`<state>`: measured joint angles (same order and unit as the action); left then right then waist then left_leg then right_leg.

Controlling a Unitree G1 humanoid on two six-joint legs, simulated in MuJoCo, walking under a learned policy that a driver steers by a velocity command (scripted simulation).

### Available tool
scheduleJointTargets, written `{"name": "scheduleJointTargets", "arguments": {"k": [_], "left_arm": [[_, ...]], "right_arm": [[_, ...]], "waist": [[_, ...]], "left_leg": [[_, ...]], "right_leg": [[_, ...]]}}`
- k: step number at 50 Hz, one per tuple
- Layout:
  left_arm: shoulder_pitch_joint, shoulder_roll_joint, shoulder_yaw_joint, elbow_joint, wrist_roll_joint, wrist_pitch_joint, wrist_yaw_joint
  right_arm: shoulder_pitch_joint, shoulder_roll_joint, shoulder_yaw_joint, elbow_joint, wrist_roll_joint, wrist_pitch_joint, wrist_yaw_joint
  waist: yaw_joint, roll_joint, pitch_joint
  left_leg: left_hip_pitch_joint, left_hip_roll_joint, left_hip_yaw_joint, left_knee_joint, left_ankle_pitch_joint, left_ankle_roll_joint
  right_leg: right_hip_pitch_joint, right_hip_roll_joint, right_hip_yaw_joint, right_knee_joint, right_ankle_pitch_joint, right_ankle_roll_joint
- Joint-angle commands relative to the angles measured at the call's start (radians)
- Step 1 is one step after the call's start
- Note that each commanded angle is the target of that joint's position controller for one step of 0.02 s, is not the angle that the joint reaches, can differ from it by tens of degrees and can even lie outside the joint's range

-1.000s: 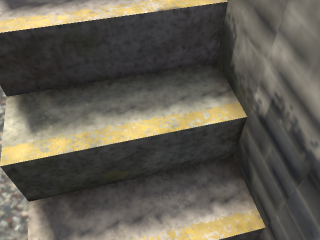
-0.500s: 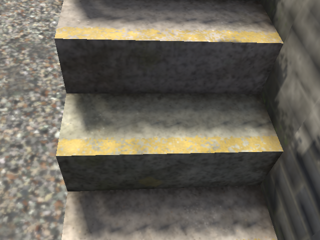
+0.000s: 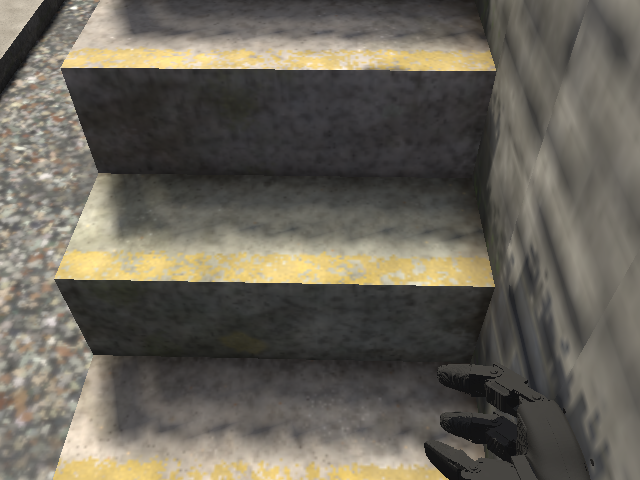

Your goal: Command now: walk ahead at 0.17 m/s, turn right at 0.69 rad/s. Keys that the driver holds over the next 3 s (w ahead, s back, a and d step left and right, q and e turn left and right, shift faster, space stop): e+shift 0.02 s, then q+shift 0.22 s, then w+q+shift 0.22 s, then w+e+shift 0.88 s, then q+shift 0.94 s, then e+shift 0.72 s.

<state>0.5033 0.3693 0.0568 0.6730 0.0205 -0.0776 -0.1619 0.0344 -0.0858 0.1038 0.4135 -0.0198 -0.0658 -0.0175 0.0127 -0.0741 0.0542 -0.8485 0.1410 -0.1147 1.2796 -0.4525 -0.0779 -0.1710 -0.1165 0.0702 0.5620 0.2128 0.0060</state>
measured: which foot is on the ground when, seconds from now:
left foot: down 0.00-0.00, up 0.02-0.36, down 0.38-0.84, up 0.86-1.00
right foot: down 0.00-0.40, up 0.42-0.82, down 0.84-1.00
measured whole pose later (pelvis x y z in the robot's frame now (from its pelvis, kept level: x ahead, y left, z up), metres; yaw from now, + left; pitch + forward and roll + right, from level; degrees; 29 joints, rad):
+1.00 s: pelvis +0.17 +0.18 +0.07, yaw -6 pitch +1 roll -2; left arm 0.23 0.25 0.06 0.83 -0.01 0.00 0.07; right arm 0.26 -0.22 -0.02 0.72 -0.10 -0.11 0.03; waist 0.00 -0.03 -0.11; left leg -0.71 -0.02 -0.08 1.78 -0.01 0.02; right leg -0.54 0.23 -0.03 1.11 -0.59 -0.21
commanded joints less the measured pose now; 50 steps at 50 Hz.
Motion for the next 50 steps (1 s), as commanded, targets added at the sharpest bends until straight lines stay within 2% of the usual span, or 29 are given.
{"name": "scheduleJointTargets", "arguments": {"k": [1, 2, 3, 4, 5, 6, 7, 9, 11, 13, 15, 16, 18, 20, 21, 22, 23, 24, 26, 28, 29, 32, 35, 40, 42, 43, 44, 45, 50], "left_arm": [[-0.118, 0.043, -0.030, -0.043, -0.028, 0.009, -0.005], [-0.158, 0.193, 0.059, -0.031, 0.071, 0.036, -0.014], [-0.344, 0.257, 0.035, -0.018, 0.061, 0.047, -0.064], [-0.410, 0.243, 0.047, -0.052, 0.021, 0.012, -0.053], [-0.430, 0.110, -0.002, -0.027, 0.069, -0.017, -0.029], [-0.321, 0.035, -0.025, 0.023, 0.047, -0.015, 0.007], [-0.105, 0.076, 0.014, 0.078, 0.057, -0.008, 0.067], [-0.157, 0.008, -0.006, 0.066, 0.080, -0.005, 0.072], [-0.352, -0.140, -0.057, -0.014, 0.030, -0.045, 0.061], [-0.462, -0.115, -0.052, -0.091, -0.013, -0.061, 0.100], [-0.101, 0.051, 0.026, -0.010, -0.003, 0.000, 0.141], [-0.105, 0.077, 0.040, -0.003, 0.030, 0.013, 0.134], [-0.231, 0.020, 0.024, -0.057, 0.059, 0.021, 0.112], [-0.249, -0.166, -0.054, -0.168, 0.110, 0.024, 0.091], [-0.406, -0.256, -0.088, -0.283, 0.095, 0.019, 0.057], [-0.473, -0.236, -0.074, -0.315, 0.061, 0.002, 0.053], [-0.513, -0.061, 0.002, -0.150, -0.110, -0.038, 0.156], [-0.513, -0.134, -0.030, -0.167, -0.123, -0.053, 0.189], [-0.591, -0.191, -0.058, -0.186, -0.103, -0.055, 0.200], [-0.592, -0.247, -0.065, -0.205, -0.113, -0.033, 0.204], [-0.726, -0.279, -0.078, -0.230, -0.078, -0.039, 0.210], [-0.650, -0.229, -0.057, -0.190, -0.082, -0.004, 0.178], [-0.782, -0.306, -0.082, -0.251, -0.076, 0.073, 0.194], [-0.440, -0.113, -0.046, -0.099, -0.107, 0.145, 0.220], [-0.335, -0.100, -0.029, -0.042, -0.078, 0.109, 0.214], [-0.426, -0.056, -0.001, -0.011, -0.070, 0.102, 0.203], [-0.371, -0.058, 0.002, 0.043, -0.049, 0.095, 0.189], [-0.517, -0.056, 0.009, 0.026, -0.045, 0.083, 0.198], [-0.405, -0.098, -0.008, 0.063, -0.018, 0.028, 0.245]], "right_arm": [[0.102, -0.179, -0.040, -0.043, 0.016, 0.041, 0.103], [0.545, -0.419, -0.219, 0.110, 0.071, 0.210, 0.181], [0.411, -0.359, -0.186, 0.076, 0.112, 0.225, 0.164], [0.422, -0.342, -0.194, 0.123, 0.137, 0.210, 0.134], [0.199, -0.324, -0.157, 0.175, 0.162, 0.183, 0.082], [0.032, -0.202, -0.123, 0.085, 0.085, 0.096, 0.041], [-0.028, -0.282, -0.174, 0.112, 0.032, 0.042, 0.018], [0.061, -0.232, -0.165, 0.200, 0.039, 0.025, 0.005], [0.195, -0.196, -0.143, 0.275, 0.046, 0.036, 0.038], [0.198, -0.173, -0.138, 0.253, 0.014, 0.049, 0.080], [-0.012, -0.135, -0.105, 0.187, -0.025, 0.074, 0.090], [0.067, -0.101, -0.085, 0.175, -0.018, 0.071, 0.086], [0.187, -0.176, -0.119, 0.193, 0.013, 0.030, 0.085], [0.416, -0.430, -0.231, 0.299, -0.011, -0.053, 0.041], [0.621, -0.570, -0.278, 0.359, 0.016, -0.064, 0.034], [0.713, -0.530, -0.267, 0.389, 0.000, -0.057, 0.071], [0.459, -0.404, -0.244, 0.276, -0.023, 0.027, 0.056], [0.412, -0.364, -0.225, 0.280, -0.048, 0.046, 0.056], [0.471, -0.253, -0.188, 0.366, -0.065, 0.042, 0.060], [0.476, -0.250, -0.185, 0.415, -0.086, 0.015, 0.048], [0.617, -0.147, -0.163, 0.472, -0.063, -0.001, 0.032], [0.558, -0.219, -0.173, 0.474, -0.069, -0.025, 0.015], [0.489, -0.163, -0.147, 0.515, -0.063, -0.046, 0.017], [0.342, -0.403, -0.176, 0.476, 0.024, -0.076, -0.068], [0.446, -0.442, -0.194, 0.494, 0.015, -0.043, -0.039], [0.522, -0.392, -0.198, 0.454, 0.008, -0.031, -0.016], [0.406, -0.305, -0.181, 0.400, -0.024, -0.046, 0.022], [0.217, -0.192, -0.156, 0.315, -0.058, -0.060, 0.055], [0.174, -0.052, -0.073, 0.182, -0.099, -0.054, 0.039]], "waist": [[-0.137, -0.020, -0.010], [-0.201, 0.228, -0.229], [-0.181, 0.066, -0.284], [-0.154, -0.130, -0.106], [-0.015, -0.058, 0.139], [-0.052, -0.165, 0.142], [0.106, -0.105, 0.096], [0.070, -0.049, 0.024], [-0.026, 0.010, -0.059], [-0.066, 0.042, -0.088], [0.172, -0.129, 0.019], [0.142, -0.133, 0.012], [0.055, -0.029, -0.099], [-0.032, 0.195, -0.269], [-0.123, 0.387, -0.322], [-0.215, 0.351, -0.242], [-0.159, 0.076, -0.107], [-0.123, 0.168, -0.125], [-0.099, 0.171, -0.099], [-0.074, 0.243, -0.067], [-0.165, 0.157, -0.028], [-0.065, 0.033, -0.106], [-0.028, 0.140, 0.015], [0.137, 0.303, -0.246], [0.123, 0.373, -0.317], [0.057, 0.168, -0.281], [0.078, -0.084, -0.226], [0.018, -0.122, -0.171], [-0.086, 0.139, 0.047]], "left_leg": [[-0.276, -0.090, 0.202, 0.567, -0.241, -0.040], [-0.259, 0.024, -0.074, 0.789, 0.069, -0.089], [-0.402, -0.050, -0.171, 1.028, 0.130, -0.096], [-0.443, -0.019, -0.229, 1.077, 0.189, -0.107], [-0.511, -0.026, -0.301, 0.877, 0.464, -0.032], [-0.443, -0.105, -0.121, 0.775, 0.151, 0.002], [-0.339, -0.109, 0.038, 0.785, 0.033, 0.030], [-0.257, -0.065, -0.029, 0.661, 0.129, 0.018], [0.020, 0.027, -0.077, 0.461, 0.210, -0.022], [0.286, 0.081, 0.093, -0.079, 0.220, -0.056], [0.115, -0.002, 0.232, -0.329, -0.001, -0.037], [0.126, 0.043, 0.156, -0.368, -0.017, -0.006], [0.279, -0.029, 0.178, -0.644, 0.105, 0.025], [0.922, -0.082, 0.096, -0.742, 0.811, 0.208], [1.161, 0.165, -0.367, -0.846, 1.296, 0.496], [1.161, 0.268, -0.518, -0.872, 1.238, 0.528], [1.126, 0.166, -0.374, -0.804, 1.354, 0.359], [1.020, 0.169, -0.324, -0.817, 1.168, 0.342], [0.925, 0.133, -0.165, -0.827, 0.994, 0.273], [0.879, 0.205, -0.162, -0.894, 0.638, 0.275], [0.966, 0.131, -0.184, -0.824, 0.849, 0.201], [1.038, 0.132, 0.019, -0.881, 0.887, 0.072], [0.678, 0.084, 0.180, -1.083, 1.000, 0.005], [0.790, 0.139, 0.338, -0.969, 2.366, 0.099], [0.890, 0.187, 0.286, -0.615, 2.186, 0.187], [0.696, 0.058, 0.269, -0.322, 1.740, 0.146], [0.411, -0.107, 0.261, 0.011, 0.659, 0.129], [0.234, -0.243, 0.091, 0.460, 0.463, 0.094], [-0.095, -0.184, 0.025, 0.641, 0.303, 0.076]], "right_leg": [[-0.176, 0.004, 0.144, -0.027, 0.266, -0.148], [0.028, -0.556, 0.807, -0.286, 0.699, -0.259], [0.152, -0.567, 0.539, -0.170, 0.836, -0.284], [-0.011, -0.654, 0.741, -0.361, 0.338, -0.409], [-0.034, -0.567, 0.636, -0.363, 0.348, -0.365], [-0.068, -0.238, 0.237, -0.276, -0.124, -0.327], [-0.083, -0.165, 0.152, -0.321, -0.571, -0.272], [0.040, -0.205, 0.197, -0.330, -0.518, -0.248], [-0.035, -0.238, 0.095, -0.255, -0.303, -0.210], [-0.088, -0.136, -0.104, -0.251, -0.421, -0.097], [0.136, -0.253, 0.082, -0.384, -0.687, -0.191], [0.199, -0.354, 0.164, -0.388, -0.598, -0.205], [0.275, -0.313, 0.109, -0.205, -0.329, -0.206], [-0.166, 0.019, -0.158, 0.394, -0.091, -0.040], [-0.545, 0.253, -0.189, 0.798, -0.628, 0.080], [-0.763, 0.289, 0.004, 1.344, -0.729, 0.067], [-1.048, 0.116, -0.143, 1.549, -0.542, 0.008], [-1.022, 0.112, -0.149, 1.702, -0.552, -0.020], [-1.063, 0.134, -0.089, 1.929, -0.567, -0.097], [-1.261, 0.233, 0.071, 2.242, -0.697, -0.159], [-1.386, 0.259, 0.073, 2.246, -0.693, -0.193], [-1.362, 0.296, 0.007, 2.071, -0.547, -0.188], [-1.136, 0.256, -0.151, 1.786, -0.451, -0.157], [-0.346, 0.263, -0.329, 0.907, -0.801, -0.149], [-0.194, 0.324, -0.175, 0.569, -0.981, -0.168], [-0.114, 0.327, -0.008, 0.435, -0.903, -0.248], [-0.102, 0.210, 0.292, 0.226, -0.789, -0.324], [-0.296, 0.136, 0.619, 0.024, -0.877, -0.419], [-0.534, 0.137, 0.435, -0.022, -0.683, -0.390]]}}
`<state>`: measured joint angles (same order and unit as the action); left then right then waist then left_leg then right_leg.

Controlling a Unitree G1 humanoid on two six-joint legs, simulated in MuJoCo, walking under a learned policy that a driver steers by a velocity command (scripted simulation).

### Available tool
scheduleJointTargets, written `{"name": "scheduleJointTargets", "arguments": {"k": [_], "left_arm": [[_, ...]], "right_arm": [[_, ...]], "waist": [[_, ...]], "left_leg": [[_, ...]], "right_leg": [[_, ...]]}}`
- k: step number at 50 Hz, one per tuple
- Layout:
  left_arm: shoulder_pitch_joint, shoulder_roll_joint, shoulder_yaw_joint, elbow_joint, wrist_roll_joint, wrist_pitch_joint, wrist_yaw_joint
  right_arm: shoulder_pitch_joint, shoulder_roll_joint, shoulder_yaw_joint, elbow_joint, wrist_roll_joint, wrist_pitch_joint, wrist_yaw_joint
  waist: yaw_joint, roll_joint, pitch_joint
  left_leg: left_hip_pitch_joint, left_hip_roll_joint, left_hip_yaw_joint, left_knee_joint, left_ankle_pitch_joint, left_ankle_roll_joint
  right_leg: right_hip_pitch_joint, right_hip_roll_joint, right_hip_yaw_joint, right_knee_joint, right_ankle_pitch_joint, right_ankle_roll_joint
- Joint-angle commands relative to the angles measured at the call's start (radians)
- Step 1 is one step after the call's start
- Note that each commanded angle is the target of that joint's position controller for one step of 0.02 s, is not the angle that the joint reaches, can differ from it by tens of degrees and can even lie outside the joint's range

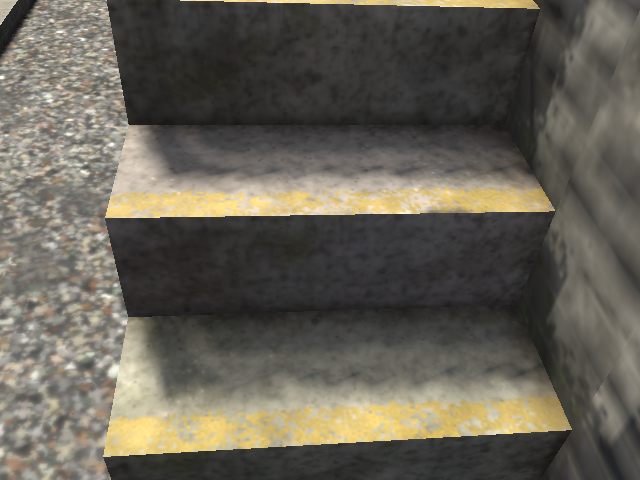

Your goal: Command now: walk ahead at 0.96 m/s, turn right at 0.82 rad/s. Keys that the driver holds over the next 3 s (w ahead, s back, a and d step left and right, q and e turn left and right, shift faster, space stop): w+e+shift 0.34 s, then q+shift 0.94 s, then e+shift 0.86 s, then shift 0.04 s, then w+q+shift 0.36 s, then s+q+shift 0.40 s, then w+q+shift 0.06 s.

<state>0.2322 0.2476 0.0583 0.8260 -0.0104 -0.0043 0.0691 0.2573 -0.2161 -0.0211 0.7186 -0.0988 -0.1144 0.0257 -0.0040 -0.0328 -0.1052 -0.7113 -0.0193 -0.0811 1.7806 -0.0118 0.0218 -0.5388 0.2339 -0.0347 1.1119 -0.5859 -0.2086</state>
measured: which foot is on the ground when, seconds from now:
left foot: up 0.00-0.28, down 0.30-0.40, up 0.42-0.66, down 0.68-1.00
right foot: down 0.00-0.68, up 0.70-1.00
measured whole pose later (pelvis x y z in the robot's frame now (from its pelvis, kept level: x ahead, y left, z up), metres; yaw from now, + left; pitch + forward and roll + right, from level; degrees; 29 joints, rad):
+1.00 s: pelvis +0.23 -0.06 +0.28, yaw +5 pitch +3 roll +1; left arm 0.19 0.19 -0.03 0.51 0.03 0.00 -0.09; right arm 0.24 -0.30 -0.01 0.64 -0.03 0.04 0.01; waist -0.03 0.00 -0.03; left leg -0.41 -0.08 -0.20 0.60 -0.26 0.03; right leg -0.85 0.04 0.16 1.39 -0.25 0.06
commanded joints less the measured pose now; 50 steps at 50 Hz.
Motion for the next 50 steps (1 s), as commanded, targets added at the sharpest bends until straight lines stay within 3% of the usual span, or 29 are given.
{"name": "scheduleJointTargets", "arguments": {"k": [1, 4, 9, 12, 13, 14, 15, 16, 17, 18, 20, 21, 22, 24, 25, 27, 28, 29, 31, 33, 34, 35, 36, 39, 41, 44, 45, 46, 50], "left_arm": [[-0.120, 0.015, -0.009, -0.097, 0.020, -0.047, 0.014], [-0.072, 0.060, 0.013, -0.112, 0.017, -0.064, 0.046], [0.067, 0.125, 0.057, -0.109, 0.037, -0.085, 0.061], [-0.114, 0.158, 0.081, -0.176, 0.079, -0.049, 0.008], [-0.070, 0.158, 0.093, -0.188, 0.007, -0.074, -0.041], [0.087, 0.191, 0.130, -0.087, -0.035, -0.044, 0.004], [0.068, 0.222, 0.150, -0.115, -0.071, -0.024, 0.058], [0.075, 0.178, 0.143, -0.177, -0.052, -0.001, 0.086], [0.176, 0.046, 0.102, -0.247, -0.153, 0.040, 0.120], [0.105, 0.046, 0.091, -0.333, -0.099, 0.061, 0.104], [0.641, 0.143, 0.135, -0.139, -0.066, 0.060, 0.072], [0.571, 0.190, 0.121, -0.106, -0.008, 0.038, 0.058], [0.425, 0.134, 0.067, -0.073, 0.061, 0.001, 0.021], [0.485, 0.076, -0.010, 0.095, 0.150, -0.046, -0.024], [0.604, 0.066, -0.014, 0.167, 0.171, -0.017, -0.018], [0.405, 0.113, -0.007, 0.177, 0.134, 0.066, 0.030], [0.633, 0.194, 0.017, 0.152, 0.070, 0.111, 0.100], [0.775, 0.024, -0.015, 0.214, 0.085, 0.008, 0.214], [0.278, 0.142, 0.010, -0.009, 0.064, -0.069, 0.280], [0.169, 0.233, 0.051, -0.141, -0.021, -0.094, 0.214], [0.273, 0.272, 0.053, -0.121, -0.057, -0.117, 0.105], [0.181, 0.276, 0.056, -0.152, 0.005, -0.158, 0.030], [-0.028, 0.247, 0.033, -0.217, 0.077, -0.176, 0.000], [-0.141, -0.021, -0.035, -0.360, 0.093, -0.092, 0.015], [0.070, 0.002, -0.029, -0.277, 0.074, -0.033, 0.022], [0.066, -0.005, -0.037, -0.291, 0.030, 0.016, 0.052], [0.184, -0.066, -0.115, -0.358, 0.040, 0.021, -0.125], [0.325, -0.079, -0.099, -0.240, 0.056, 0.025, -0.180], [0.216, 0.011, -0.057, -0.275, 0.029, 0.007, -0.187]], "right_arm": [[-0.045, 0.061, 0.051, -0.132, -0.011, 0.002, -0.004], [-0.017, -0.043, 0.021, -0.116, 0.047, -0.002, -0.018], [-0.284, -0.031, 0.035, -0.213, 0.025, -0.036, 0.015], [-0.006, -0.010, -0.008, -0.135, 0.174, -0.090, 0.022], [0.166, -0.133, -0.033, -0.005, 0.093, -0.085, 0.032], [-0.158, -0.086, -0.060, -0.159, 0.051, -0.017, 0.048], [-0.249, 0.017, -0.017, -0.159, 0.005, 0.036, 0.055], [-0.194, -0.030, -0.039, -0.126, 0.030, 0.052, 0.026], [-0.454, 0.052, 0.037, -0.133, 0.083, 0.053, 0.125], [-0.476, -0.043, 0.011, -0.128, 0.130, 0.028, 0.106], [-0.569, -0.217, -0.050, -0.197, 0.223, 0.030, 0.086], [-0.572, -0.231, -0.070, -0.225, 0.246, 0.007, 0.082], [-0.517, -0.159, -0.040, -0.148, 0.216, -0.034, 0.048], [-0.670, 0.076, 0.044, -0.359, 0.293, -0.059, -0.036], [-0.778, -0.003, 0.009, -0.468, 0.315, -0.064, -0.048], [-0.885, 0.045, 0.040, -0.660, 0.259, -0.002, 0.003], [-0.916, 0.025, 0.051, -0.660, 0.267, 0.038, 0.012], [-0.687, 0.130, 0.106, -0.521, 0.074, 0.087, 0.081], [-0.442, 0.044, 0.047, -0.421, 0.058, 0.172, 0.174], [-0.425, 0.021, 0.044, -0.355, 0.099, 0.200, 0.078], [-0.347, -0.003, 0.028, -0.272, 0.069, 0.245, 0.025], [-0.207, -0.155, -0.040, -0.258, 0.088, 0.227, -0.002], [-0.008, -0.240, -0.088, -0.282, 0.061, 0.259, -0.074], [-0.117, -0.228, -0.105, -0.079, 0.069, 0.201, -0.064], [-0.231, -0.112, -0.071, -0.077, 0.091, 0.178, -0.039], [-0.294, -0.085, -0.057, -0.056, 0.095, 0.122, -0.013], [-0.344, -0.118, -0.026, -0.183, 0.045, 0.097, -0.010], [-0.491, -0.174, -0.048, -0.258, 0.051, 0.095, -0.035], [-0.333, -0.233, -0.060, -0.308, 0.069, 0.056, -0.095]], "waist": [[-0.072, 0.067, 0.230], [-0.018, 0.015, 0.130], [0.089, 0.179, 0.109], [-0.124, 0.139, -0.133], [-0.066, 0.281, -0.255], [-0.078, 0.588, -0.118], [-0.064, 0.545, 0.134], [-0.006, 0.340, 0.075], [0.070, 0.400, 0.120], [0.185, 0.100, -0.057], [0.473, -0.181, -0.201], [0.465, -0.554, -0.095], [0.377, -0.280, 0.157], [0.261, -0.325, 0.051], [0.281, -0.404, -0.030], [0.123, -0.145, -0.130], [0.214, -0.102, -0.332], [0.223, -0.369, -0.371], [-0.005, -0.041, -0.237], [0.007, 0.077, -0.298], [0.021, 0.243, -0.393], [-0.152, 0.581, -0.571], [-0.282, 0.333, -0.782], [-0.025, 0.065, -0.043], [0.109, 0.058, 0.211], [0.157, 0.103, 0.210], [0.199, 0.033, 0.080], [0.226, 0.088, 0.073], [0.084, 0.057, 0.125]], "left_leg": [[-0.267, -0.011, -0.041, 0.136, -0.263, -0.030], [-0.087, 0.006, -0.001, 0.069, -0.555, -0.033], [-0.332, 0.074, -0.003, -0.479, -0.621, 0.037], [0.682, 0.049, 0.131, -1.616, 0.050, 0.050], [1.369, 0.138, -0.006, -1.374, 0.091, 0.182], [1.190, 0.147, -0.026, -1.511, 0.252, 0.288], [0.964, 0.203, 0.025, -1.722, 0.874, 0.300], [1.170, 0.372, -0.001, -1.481, 1.298, 0.307], [0.951, 0.427, 0.026, -1.312, 1.407, 0.277], [0.932, 0.428, 0.105, -1.280, 1.279, 0.181], [0.714, 0.120, 0.280, -0.958, 1.129, 0.035], [0.372, -0.106, 0.239, -0.593, 0.186, 0.014], [0.118, -0.157, 0.296, -0.222, -0.435, 0.038], [-0.583, -0.270, 0.134, 0.770, -0.899, 0.047], [-1.181, -0.305, 0.114, 1.057, -1.092, 0.039], [-1.371, -0.061, 0.042, 1.020, -0.950, 0.064], [-1.033, -0.055, 0.118, 0.755, -0.847, 0.096], [-0.912, -0.126, -0.146, 0.491, -1.034, 0.069], [-0.327, -0.062, -0.026, -0.245, -0.763, 0.114], [0.309, -0.119, 0.161, -1.000, -0.672, 0.048], [0.741, -0.109, 0.210, -0.855, -0.361, 0.113], [1.220, 0.243, -0.414, -1.035, 0.286, 0.539], [1.064, 0.363, -0.701, -1.113, 0.686, 0.568], [0.619, 0.143, -0.438, -1.224, -0.012, 0.285], [0.271, 0.029, -0.193, -1.297, -0.055, 0.174], [-0.010, -0.052, 0.011, -1.317, -0.060, 0.131], [-0.104, -0.087, -0.065, -1.306, 0.015, 0.116], [-0.214, -0.019, -0.135, -1.413, -0.064, 0.122], [0.120, 0.066, -0.385, -1.348, -0.392, 0.160]], "right_leg": [[-0.176, -0.215, 0.538, -0.586, 0.103, -0.163], [-0.182, -0.241, 0.460, -0.657, 0.247, -0.179], [0.449, -0.265, 0.548, -0.628, 0.584, -0.120], [0.236, -0.147, 0.283, -0.213, 1.205, 0.003], [-0.356, -0.071, 0.109, -0.045, 1.027, 0.226], [-0.340, -0.082, 0.099, 0.166, 0.114, 0.299], [-0.306, -0.032, 0.048, 0.479, -0.329, 0.268], [-0.535, -0.082, 0.052, 0.664, -0.521, 0.274], [-0.512, -0.087, 0.055, 0.744, -0.767, 0.235], [-0.359, -0.194, 0.056, 0.589, -0.541, 0.159], [0.464, -0.244, 0.029, -0.519, 0.530, 0.171], [0.814, -0.178, 0.038, -0.949, 1.154, 0.236], [0.746, -0.241, 0.084, -1.311, 1.015, 0.150], [1.274, -0.491, 0.193, -0.828, 2.650, 0.080], [1.715, -0.581, 0.261, -0.472, 3.079, 0.036], [1.571, -0.612, 0.228, -0.578, 2.145, 0.078], [1.773, -0.486, 0.229, -0.445, 2.685, 0.225], [1.647, -0.538, 0.165, -0.448, 2.373, 0.148], [0.916, -0.464, 0.052, -0.610, 1.892, 0.139], [0.530, -0.433, 0.146, -0.587, 1.867, 0.110], [0.270, -0.481, 0.144, -0.323, 1.793, 0.171], [-0.284, -0.175, 0.120, 0.636, 0.239, 0.326], [-0.309, -0.055, 0.236, 1.159, 0.139, 0.283], [-0.700, -0.173, 0.196, 1.239, 0.248, 0.218], [-0.551, -0.202, 0.129, 0.945, 0.199, 0.231], [-0.177, -0.188, 0.009, 0.429, 0.337, 0.231], [-0.089, -0.189, 0.158, 0.320, 0.270, 0.200], [0.116, -0.164, 0.105, 0.309, 0.287, 0.224], [-0.084, -0.211, 0.197, 0.081, 0.377, 0.307]]}}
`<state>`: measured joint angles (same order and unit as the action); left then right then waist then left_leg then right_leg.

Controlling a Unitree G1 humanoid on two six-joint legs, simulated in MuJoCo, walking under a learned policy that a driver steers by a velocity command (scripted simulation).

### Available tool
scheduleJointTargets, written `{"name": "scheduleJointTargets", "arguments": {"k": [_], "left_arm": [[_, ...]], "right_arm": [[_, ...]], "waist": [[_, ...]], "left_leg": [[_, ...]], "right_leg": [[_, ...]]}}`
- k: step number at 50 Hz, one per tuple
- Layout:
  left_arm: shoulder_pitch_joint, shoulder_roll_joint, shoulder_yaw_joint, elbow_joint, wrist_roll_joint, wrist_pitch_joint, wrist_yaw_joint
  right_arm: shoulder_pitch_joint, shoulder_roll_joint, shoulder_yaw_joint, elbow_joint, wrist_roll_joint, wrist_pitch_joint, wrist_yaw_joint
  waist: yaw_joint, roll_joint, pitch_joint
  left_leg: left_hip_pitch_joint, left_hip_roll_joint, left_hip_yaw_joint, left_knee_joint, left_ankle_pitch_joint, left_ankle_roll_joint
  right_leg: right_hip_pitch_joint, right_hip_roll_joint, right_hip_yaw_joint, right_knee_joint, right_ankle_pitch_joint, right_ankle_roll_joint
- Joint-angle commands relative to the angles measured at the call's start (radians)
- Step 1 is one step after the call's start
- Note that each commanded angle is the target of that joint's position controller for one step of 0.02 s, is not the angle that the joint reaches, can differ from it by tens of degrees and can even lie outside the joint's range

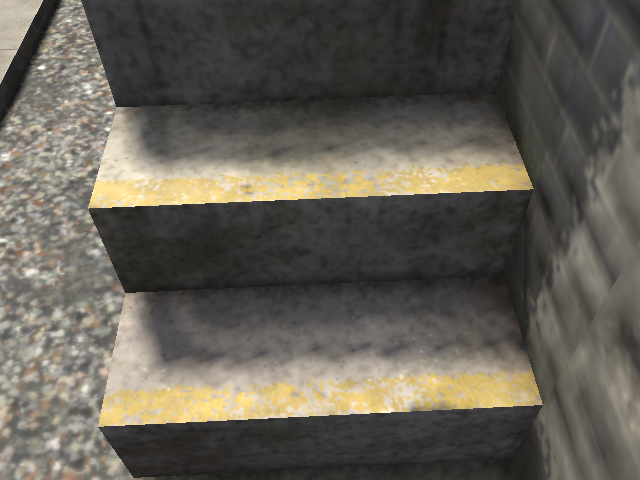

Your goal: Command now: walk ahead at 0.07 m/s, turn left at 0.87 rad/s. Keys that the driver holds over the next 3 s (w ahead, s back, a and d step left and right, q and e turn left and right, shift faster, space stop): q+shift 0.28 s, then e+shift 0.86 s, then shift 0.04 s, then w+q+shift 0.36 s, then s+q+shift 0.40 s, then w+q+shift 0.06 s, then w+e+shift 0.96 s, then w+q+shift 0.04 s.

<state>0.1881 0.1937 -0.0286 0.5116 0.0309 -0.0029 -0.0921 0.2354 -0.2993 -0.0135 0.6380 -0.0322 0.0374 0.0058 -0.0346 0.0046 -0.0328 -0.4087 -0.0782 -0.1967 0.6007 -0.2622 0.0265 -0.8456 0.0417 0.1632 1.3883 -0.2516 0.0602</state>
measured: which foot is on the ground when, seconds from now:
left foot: down 0.00-0.08, up 0.10-0.44, down 0.46-1.00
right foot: up 0.00-0.06, down 0.08-1.00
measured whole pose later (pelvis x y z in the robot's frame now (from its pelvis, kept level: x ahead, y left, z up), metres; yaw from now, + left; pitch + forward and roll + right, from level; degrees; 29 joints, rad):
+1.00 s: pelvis +0.05 +0.01 +0.00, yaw -5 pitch +7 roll +0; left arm 0.37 0.27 0.02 0.61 0.00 -0.06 -0.09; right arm 0.04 -0.31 -0.05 0.52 -0.03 -0.06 -0.08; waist 0.04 0.00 -0.08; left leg -0.35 0.20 0.30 0.64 -0.35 -0.05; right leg -0.41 0.07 0.32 0.63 -0.34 0.03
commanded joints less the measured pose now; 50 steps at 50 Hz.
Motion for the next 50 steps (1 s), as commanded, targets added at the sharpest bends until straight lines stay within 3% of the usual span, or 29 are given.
{"name": "scheduleJointTargets", "arguments": {"k": [1, 2, 3, 4, 5, 6, 7, 8, 9, 11, 13, 15, 17, 18, 19, 21, 22, 23, 24, 25, 26, 27, 28, 30, 33, 35, 38, 42, 50], "left_arm": [[0.254, 0.032, 0.019, 0.024, -0.003, 0.001, -0.013], [0.201, 0.026, 0.038, -0.016, 0.036, -0.027, 0.026], [0.228, 0.050, 0.054, -0.019, 0.030, -0.038, 0.037], [0.215, 0.091, 0.075, 0.008, 0.044, -0.043, 0.042], [0.139, 0.220, 0.111, -0.050, 0.029, -0.040, 0.037], [0.130, 0.322, 0.156, -0.098, 0.053, -0.049, 0.058], [0.056, 0.256, 0.132, -0.083, 0.011, -0.079, 0.049], [-0.021, 0.180, 0.091, -0.102, -0.009, -0.098, 0.047], [-0.094, 0.140, 0.067, -0.118, 0.023, -0.096, 0.063], [-0.065, 0.155, 0.069, -0.115, -0.011, -0.094, 0.117], [0.024, 0.143, 0.067, -0.101, -0.013, -0.111, 0.129], [0.095, 0.168, 0.073, -0.094, -0.008, -0.119, 0.141], [0.085, 0.169, 0.071, -0.104, 0.010, -0.110, 0.115], [0.047, 0.169, 0.066, -0.116, -0.001, -0.097, 0.100], [0.018, 0.149, 0.053, -0.105, 0.001, -0.084, 0.073], [-0.112, 0.066, 0.000, -0.111, -0.012, -0.077, 0.003], [0.093, 0.199, 0.099, 0.080, -0.073, -0.046, 0.088], [0.137, 0.136, 0.085, 0.097, -0.075, -0.034, 0.095], [0.235, -0.052, -0.020, -0.037, 0.056, -0.060, 0.001], [0.138, -0.055, -0.032, -0.049, 0.019, -0.089, -0.034], [0.067, -0.009, -0.018, -0.042, 0.003, -0.092, -0.053], [0.058, 0.033, -0.002, -0.040, 0.005, -0.090, -0.054], [0.066, 0.071, 0.022, -0.019, 0.015, -0.093, -0.044], [0.066, 0.088, 0.035, -0.022, 0.048, -0.094, -0.015], [0.116, 0.077, 0.037, -0.005, 0.047, -0.090, 0.012], [0.119, 0.114, 0.048, 0.018, 0.038, -0.082, 0.001], [0.138, 0.126, 0.053, 0.033, 0.031, -0.074, -0.012], [0.239, 0.143, 0.062, 0.050, -0.025, -0.076, -0.010], [0.304, 0.184, 0.082, 0.058, -0.037, -0.066, 0.004]], "right_arm": [[-0.300, -0.146, -0.064, -0.230, 0.031, -0.113, -0.089], [-0.173, -0.175, -0.043, -0.178, 0.105, -0.106, -0.061], [-0.182, -0.161, -0.042, -0.173, 0.097, -0.083, -0.034], [-0.048, -0.080, -0.032, -0.160, 0.076, -0.063, -0.006], [0.168, -0.061, -0.029, -0.158, 0.039, -0.063, -0.003], [0.281, -0.087, -0.022, -0.098, 0.011, -0.079, 0.036], [0.170, -0.132, -0.034, -0.041, 0.045, -0.085, 0.051], [0.061, -0.157, -0.047, -0.041, 0.044, -0.088, 0.053], [0.002, -0.164, -0.045, -0.051, 0.043, -0.086, 0.035], [-0.074, -0.107, -0.011, -0.056, 0.009, -0.085, 0.053], [-0.079, -0.094, -0.010, -0.043, 0.002, -0.083, 0.091], [-0.111, -0.084, -0.008, -0.031, -0.016, -0.078, 0.113], [-0.145, -0.074, -0.001, -0.053, -0.023, -0.045, 0.117], [-0.136, -0.059, 0.011, -0.039, -0.031, -0.041, 0.138], [-0.126, -0.027, 0.023, -0.037, -0.015, -0.043, 0.149], [-0.038, -0.009, 0.022, -0.022, 0.005, -0.062, 0.160], [0.036, 0.093, 0.048, -0.029, 0.045, -0.015, 0.098], [0.058, 0.067, 0.058, -0.019, 0.016, -0.024, 0.089], [-0.022, -0.216, -0.029, 0.003, 0.027, -0.098, 0.110], [-0.247, -0.139, -0.003, -0.096, 0.063, -0.105, 0.095], [-0.269, -0.129, -0.001, -0.104, 0.033, -0.098, 0.081], [-0.255, -0.136, -0.009, -0.102, 0.016, -0.094, 0.065], [-0.242, -0.168, -0.031, -0.105, 0.025, -0.098, 0.042], [-0.232, -0.187, -0.041, -0.107, 0.005, -0.128, -0.005], [-0.197, -0.152, -0.036, -0.099, 0.013, -0.145, -0.047], [-0.216, -0.149, -0.050, -0.123, -0.002, -0.136, -0.068], [-0.227, -0.148, -0.074, -0.160, -0.004, -0.123, -0.089], [-0.256, -0.178, -0.119, -0.165, 0.007, -0.100, -0.103], [-0.302, -0.171, -0.111, -0.203, 0.013, -0.095, -0.106]], "waist": [[0.111, 0.035, 0.015], [0.128, 0.111, -0.078], [0.159, 0.084, -0.068], [0.066, -0.020, -0.114], [-0.062, -0.310, -0.223], [0.011, -0.397, -0.272], [0.034, -0.222, -0.080], [0.052, -0.109, 0.016], [0.055, -0.111, 0.027], [0.089, -0.132, 0.042], [0.127, -0.027, 0.053], [0.154, -0.074, 0.052], [0.151, -0.124, 0.023], [0.144, -0.110, 0.048], [0.113, -0.081, 0.052], [-0.032, -0.055, 0.041], [-0.031, -0.319, 0.094], [-0.001, -0.162, 0.060], [0.126, 0.317, -0.055], [0.134, 0.119, -0.018], [0.108, 0.059, 0.077], [0.086, 0.093, 0.061], [0.065, 0.088, 0.046], [0.059, 0.101, 0.003], [0.052, 0.153, -0.056], [0.049, 0.089, -0.081], [0.045, 0.032, -0.097], [0.072, 0.011, -0.093], [0.092, -0.032, -0.169]], "left_leg": [[-0.088, 0.134, -0.312, -0.143, -0.124, 0.140], [-0.127, 0.096, -0.325, -0.234, -0.170, 0.127], [-0.100, 0.069, -0.329, -0.064, -0.249, 0.113], [-0.121, -0.033, -0.220, 0.216, -0.193, 0.038], [-0.328, -0.128, -0.095, 0.581, -0.346, -0.122], [-0.465, -0.092, -0.130, 0.861, -0.399, -0.210], [-0.595, 0.035, -0.092, 1.165, -0.295, -0.233], [-0.613, 0.065, -0.067, 1.193, -0.207, -0.223], [-0.598, 0.065, -0.045, 1.099, -0.116, -0.215], [-0.501, 0.123, 0.069, 1.149, -0.094, -0.208], [-0.524, 0.186, 0.096, 0.969, -0.080, -0.229], [-0.446, 0.226, 0.168, 0.756, -0.092, -0.208], [-0.213, 0.229, 0.232, 0.452, -0.180, -0.160], [-0.106, 0.162, 0.333, 0.379, -0.216, -0.178], [-0.014, 0.164, 0.318, 0.208, -0.153, -0.179], [0.250, 0.184, 0.234, -0.009, 0.060, -0.138], [0.214, 0.097, 0.275, -0.282, 0.065, -0.065], [0.334, 0.148, 0.239, -0.274, 0.187, -0.088], [0.381, 0.296, 0.090, -0.186, 0.283, 0.086], [0.088, 0.276, 0.058, -0.197, -0.234, 0.062], [0.028, 0.288, 0.059, -0.249, -0.341, 0.054], [0.093, 0.285, 0.076, -0.246, -0.330, 0.045], [0.164, 0.321, 0.059, -0.254, -0.345, 0.062], [0.221, 0.363, 0.022, -0.230, -0.309, 0.134], [0.252, 0.397, 0.077, -0.202, -0.172, 0.161], [0.307, 0.357, 0.187, -0.124, 0.077, 0.135], [0.335, 0.318, 0.305, -0.048, 0.251, 0.085], [0.300, 0.319, 0.356, 0.008, 0.383, 0.065], [0.337, 0.263, 0.398, 0.019, 0.357, 0.034]], "right_leg": [[0.293, -0.051, 0.013, -0.438, 0.023, 0.025], [0.583, -0.049, -0.043, -0.717, -0.014, 0.029], [0.667, -0.041, -0.081, -0.943, 0.027, -0.001], [0.761, -0.111, -0.026, -0.933, 0.070, -0.054], [0.930, -0.419, 0.237, -0.745, 0.829, -0.358], [0.864, -0.612, 0.699, -0.950, 0.577, -0.535], [0.717, -0.553, 0.625, -0.996, 0.148, -0.470], [0.605, -0.458, 0.471, -1.056, -0.245, -0.405], [0.561, -0.362, 0.347, -1.096, -0.337, -0.393], [0.512, -0.308, 0.188, -1.146, -0.295, -0.351], [0.653, -0.317, 0.077, -1.147, -0.206, -0.329], [0.684, -0.267, -0.018, -1.158, -0.146, -0.301], [0.587, -0.196, -0.083, -1.171, -0.174, -0.236], [0.527, -0.152, -0.114, -1.154, -0.191, -0.216], [0.474, -0.145, -0.114, -1.129, -0.253, -0.186], [0.332, -0.181, -0.050, -1.041, -0.318, -0.126], [0.444, -0.150, -0.140, -1.000, -0.002, -0.151], [0.398, -0.096, -0.163, -0.787, 0.007, -0.125], [0.406, -0.073, -0.073, -0.857, -0.215, -0.032], [0.548, -0.095, -0.101, -0.865, -0.185, -0.007], [0.502, -0.033, -0.118, -0.857, -0.169, -0.016], [0.451, -0.021, -0.103, -0.862, -0.180, -0.043], [0.399, -0.024, -0.092, -0.822, -0.161, -0.052], [0.368, -0.035, -0.051, -0.800, -0.069, -0.083], [0.401, -0.048, -0.026, -0.810, 0.008, -0.102], [0.388, -0.036, -0.019, -0.841, 0.047, -0.115], [0.409, -0.046, 0.034, -0.865, 0.184, -0.144], [0.380, -0.040, 0.096, -0.868, 0.267, -0.158], [0.273, 0.020, 0.204, -0.832, 0.333, -0.183]]}}
Next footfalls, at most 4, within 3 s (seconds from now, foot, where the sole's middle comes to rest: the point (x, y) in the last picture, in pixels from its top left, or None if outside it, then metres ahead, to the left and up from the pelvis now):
0.08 right None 0.08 -0.15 -0.76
0.46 left None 0.06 0.16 -0.76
2.10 right None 0.06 -0.10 -0.76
2.48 left None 0.12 0.16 -0.53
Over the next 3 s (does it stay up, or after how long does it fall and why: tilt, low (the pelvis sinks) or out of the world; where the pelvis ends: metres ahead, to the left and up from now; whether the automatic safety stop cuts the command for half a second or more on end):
stays up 0.28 0.09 0.05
